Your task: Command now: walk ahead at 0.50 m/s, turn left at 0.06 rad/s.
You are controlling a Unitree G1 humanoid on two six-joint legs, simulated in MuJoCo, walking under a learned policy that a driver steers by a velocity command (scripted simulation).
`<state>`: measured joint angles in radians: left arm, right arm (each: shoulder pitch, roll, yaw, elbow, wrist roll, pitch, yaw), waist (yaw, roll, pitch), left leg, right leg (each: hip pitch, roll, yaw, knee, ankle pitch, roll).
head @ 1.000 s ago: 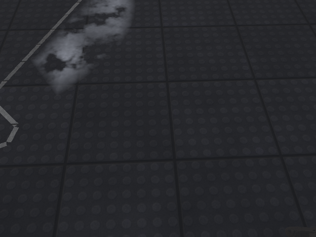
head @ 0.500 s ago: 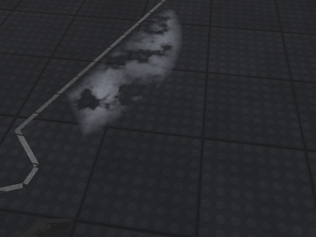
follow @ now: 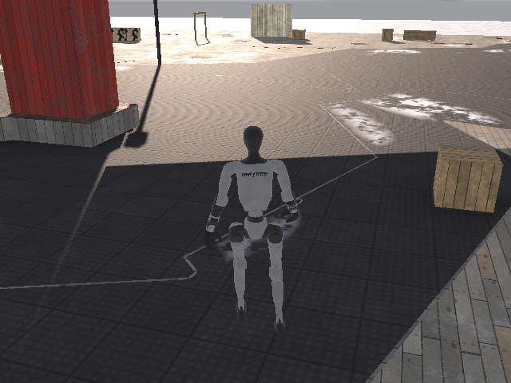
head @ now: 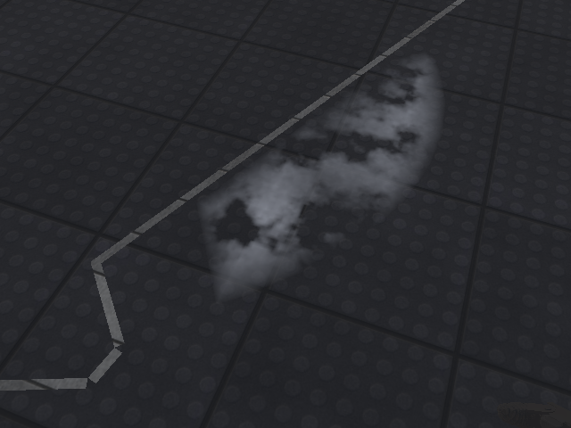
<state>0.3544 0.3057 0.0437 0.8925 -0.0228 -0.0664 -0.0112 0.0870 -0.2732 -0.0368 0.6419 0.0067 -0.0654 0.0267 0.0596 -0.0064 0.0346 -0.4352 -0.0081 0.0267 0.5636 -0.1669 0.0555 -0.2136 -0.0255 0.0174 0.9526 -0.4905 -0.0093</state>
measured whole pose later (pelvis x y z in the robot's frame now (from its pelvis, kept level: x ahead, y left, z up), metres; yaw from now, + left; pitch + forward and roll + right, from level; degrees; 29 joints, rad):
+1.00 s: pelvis +0.30 +0.00 +0.02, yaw -27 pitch +2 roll -1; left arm 0.21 0.34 0.09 0.66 -0.01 0.01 0.00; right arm 0.32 -0.28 -0.06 0.78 -0.01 -0.06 -0.04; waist -0.05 -0.04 -0.04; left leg -0.16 0.03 0.02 0.38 -0.25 0.01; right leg -0.64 0.03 0.09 1.08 -0.23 0.02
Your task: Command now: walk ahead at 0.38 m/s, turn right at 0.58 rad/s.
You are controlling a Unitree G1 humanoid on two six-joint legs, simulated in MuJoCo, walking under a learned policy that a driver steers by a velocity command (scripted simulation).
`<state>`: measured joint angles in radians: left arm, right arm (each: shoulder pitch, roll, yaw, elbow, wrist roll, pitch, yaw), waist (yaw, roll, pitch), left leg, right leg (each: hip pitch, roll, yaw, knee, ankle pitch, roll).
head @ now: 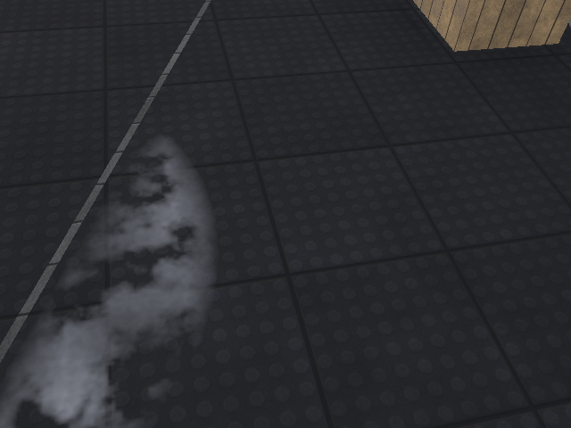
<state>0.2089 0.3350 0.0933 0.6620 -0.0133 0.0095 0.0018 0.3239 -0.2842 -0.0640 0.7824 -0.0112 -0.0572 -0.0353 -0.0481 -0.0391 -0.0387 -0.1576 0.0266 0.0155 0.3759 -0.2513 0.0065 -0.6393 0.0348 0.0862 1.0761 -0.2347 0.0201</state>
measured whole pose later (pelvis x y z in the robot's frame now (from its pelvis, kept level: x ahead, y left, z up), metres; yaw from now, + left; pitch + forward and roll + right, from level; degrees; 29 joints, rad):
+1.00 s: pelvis +0.39 -0.14 -0.01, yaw -2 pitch +3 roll -1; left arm 0.10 0.29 0.04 0.70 0.00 0.02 0.03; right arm 0.20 -0.30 -0.07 0.63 0.00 0.01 0.00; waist -0.03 -0.01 0.06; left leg -0.42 -0.10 -0.08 0.46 -0.07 0.07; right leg -0.51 0.02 0.10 0.98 -0.44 0.06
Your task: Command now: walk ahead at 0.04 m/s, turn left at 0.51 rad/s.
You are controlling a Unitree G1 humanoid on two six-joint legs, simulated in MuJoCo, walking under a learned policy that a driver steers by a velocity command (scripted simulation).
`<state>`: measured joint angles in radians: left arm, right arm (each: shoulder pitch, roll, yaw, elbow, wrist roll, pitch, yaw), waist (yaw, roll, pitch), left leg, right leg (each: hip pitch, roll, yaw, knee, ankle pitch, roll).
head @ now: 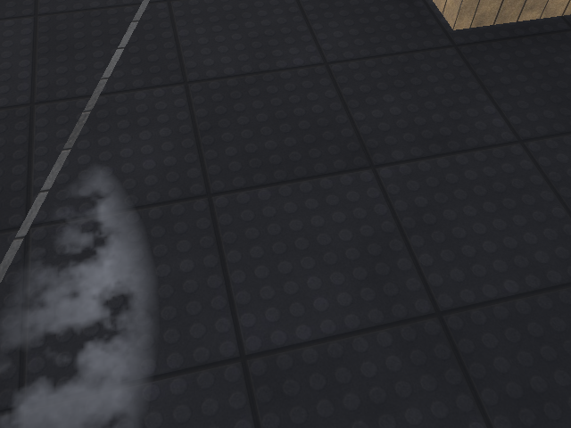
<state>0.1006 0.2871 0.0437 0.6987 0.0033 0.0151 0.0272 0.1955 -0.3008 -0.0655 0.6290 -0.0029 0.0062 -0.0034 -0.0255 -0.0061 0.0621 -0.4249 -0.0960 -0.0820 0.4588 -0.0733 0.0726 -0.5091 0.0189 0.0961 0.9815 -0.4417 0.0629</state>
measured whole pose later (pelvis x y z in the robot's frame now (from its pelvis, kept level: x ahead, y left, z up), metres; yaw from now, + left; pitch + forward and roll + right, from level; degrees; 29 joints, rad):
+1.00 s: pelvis +0.04 -0.02 +0.00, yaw +18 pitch -1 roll +0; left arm 0.20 0.27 0.04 0.88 0.01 0.00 0.02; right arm 0.18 -0.23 -0.03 0.70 -0.02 0.02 0.00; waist 0.02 0.01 0.03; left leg -0.19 -0.03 -0.03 0.50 -0.29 0.03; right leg -0.18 -0.06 -0.02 0.47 -0.26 0.06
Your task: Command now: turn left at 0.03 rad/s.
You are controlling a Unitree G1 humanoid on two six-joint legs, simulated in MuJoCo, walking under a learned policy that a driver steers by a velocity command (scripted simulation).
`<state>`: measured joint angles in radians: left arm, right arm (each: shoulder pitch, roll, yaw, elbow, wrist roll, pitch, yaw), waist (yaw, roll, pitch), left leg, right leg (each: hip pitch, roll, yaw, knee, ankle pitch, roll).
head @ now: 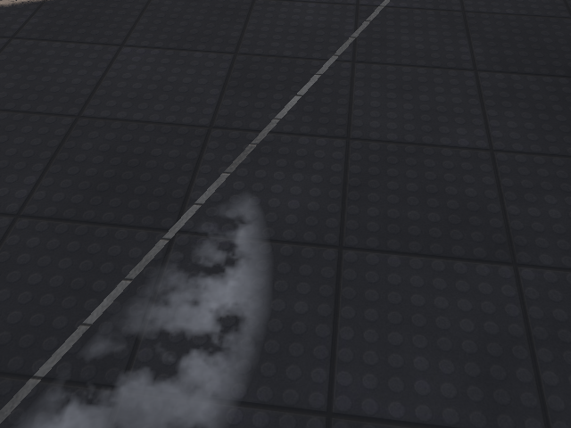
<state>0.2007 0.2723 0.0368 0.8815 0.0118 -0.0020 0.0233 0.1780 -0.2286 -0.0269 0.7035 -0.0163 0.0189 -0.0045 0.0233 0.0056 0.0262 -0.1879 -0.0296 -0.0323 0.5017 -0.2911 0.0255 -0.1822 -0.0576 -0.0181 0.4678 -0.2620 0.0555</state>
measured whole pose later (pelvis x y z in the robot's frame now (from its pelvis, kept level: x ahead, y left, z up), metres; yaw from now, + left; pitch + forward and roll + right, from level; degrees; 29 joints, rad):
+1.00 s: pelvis +0.35 -0.01 +0.00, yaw -1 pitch +0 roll +1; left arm 0.30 0.27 0.04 0.94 -0.03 -0.09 0.01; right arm 0.17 -0.25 -0.06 0.85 0.00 -0.09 0.04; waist 0.01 -0.03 0.05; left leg -0.28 -0.06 0.07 0.41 -0.13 0.07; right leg -0.42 -0.08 0.04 1.19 -0.33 -0.04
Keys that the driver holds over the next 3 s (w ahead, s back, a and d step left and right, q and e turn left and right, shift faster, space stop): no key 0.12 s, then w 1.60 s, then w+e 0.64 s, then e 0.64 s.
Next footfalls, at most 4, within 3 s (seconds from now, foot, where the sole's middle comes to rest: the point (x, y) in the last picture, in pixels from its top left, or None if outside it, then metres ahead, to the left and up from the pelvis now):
0.84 left None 0.44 0.07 -0.77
1.36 right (373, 346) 0.73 -0.18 -0.77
1.90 left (284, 248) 1.05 0.06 -0.77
2.42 right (381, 195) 1.27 -0.25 -0.77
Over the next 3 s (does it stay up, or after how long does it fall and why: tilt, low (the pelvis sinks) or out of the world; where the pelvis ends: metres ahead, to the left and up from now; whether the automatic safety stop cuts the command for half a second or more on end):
stays up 1.32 -0.15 0.00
